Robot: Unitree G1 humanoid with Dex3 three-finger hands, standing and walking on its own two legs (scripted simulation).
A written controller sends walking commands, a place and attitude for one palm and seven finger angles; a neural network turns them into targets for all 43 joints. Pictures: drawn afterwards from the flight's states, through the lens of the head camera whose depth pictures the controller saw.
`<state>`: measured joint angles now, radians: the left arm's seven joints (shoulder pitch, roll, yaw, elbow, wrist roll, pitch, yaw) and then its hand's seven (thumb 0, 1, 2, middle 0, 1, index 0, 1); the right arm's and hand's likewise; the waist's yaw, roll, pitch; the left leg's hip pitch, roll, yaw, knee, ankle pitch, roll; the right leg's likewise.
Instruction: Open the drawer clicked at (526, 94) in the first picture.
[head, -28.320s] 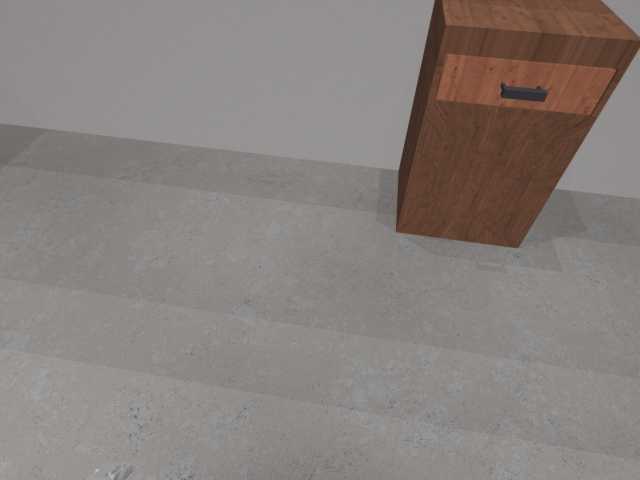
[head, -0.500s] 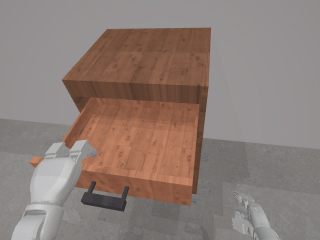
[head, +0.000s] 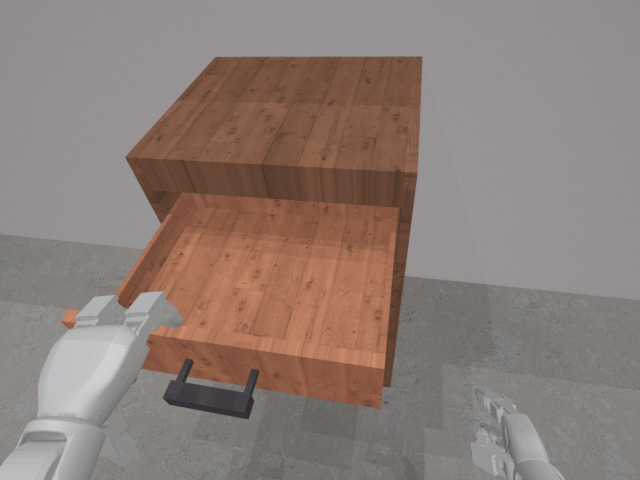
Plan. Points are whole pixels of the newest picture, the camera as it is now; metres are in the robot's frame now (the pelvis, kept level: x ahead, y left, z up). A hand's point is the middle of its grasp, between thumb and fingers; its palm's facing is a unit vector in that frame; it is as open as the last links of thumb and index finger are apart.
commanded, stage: draw the hand back to the body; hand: left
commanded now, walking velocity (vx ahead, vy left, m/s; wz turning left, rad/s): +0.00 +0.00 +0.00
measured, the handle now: (214, 384) +0.25 +0.21 -0.06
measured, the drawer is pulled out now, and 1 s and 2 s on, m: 0.30 0.30 0.30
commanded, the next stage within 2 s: step back with the hand held close in 1.18 s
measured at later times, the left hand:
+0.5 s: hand (129, 342) +0.20 +0.21 +0.16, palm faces +0.38 -0.85 -0.37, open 12.7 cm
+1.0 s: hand (100, 345) +0.19 +0.23 +0.17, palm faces +0.44 -0.80 -0.41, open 8.5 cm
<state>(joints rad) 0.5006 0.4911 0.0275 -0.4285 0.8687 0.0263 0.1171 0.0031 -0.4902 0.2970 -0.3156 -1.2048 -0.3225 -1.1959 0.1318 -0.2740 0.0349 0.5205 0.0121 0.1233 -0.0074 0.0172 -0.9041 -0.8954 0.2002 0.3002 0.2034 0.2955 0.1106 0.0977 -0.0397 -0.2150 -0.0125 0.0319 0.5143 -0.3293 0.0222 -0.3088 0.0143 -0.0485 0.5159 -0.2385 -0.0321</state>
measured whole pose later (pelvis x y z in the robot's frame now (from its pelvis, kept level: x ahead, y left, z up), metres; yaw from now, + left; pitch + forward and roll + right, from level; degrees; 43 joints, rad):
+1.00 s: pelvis +0.02 -0.01 +0.01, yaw +3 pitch -2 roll +0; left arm 0.55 0.32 0.29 -0.50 -0.05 -0.12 0.11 0.01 0.63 0.78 -0.23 -0.48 -0.23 -0.47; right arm 0.15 -0.20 0.01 0.63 0.02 -0.14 -0.08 0.02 -0.90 -0.90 0.20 0.30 0.20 0.30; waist 0.07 0.06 0.02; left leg -0.08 0.00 -0.02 0.44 -0.32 0.01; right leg -0.15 0.02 -0.10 0.43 -0.24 -0.04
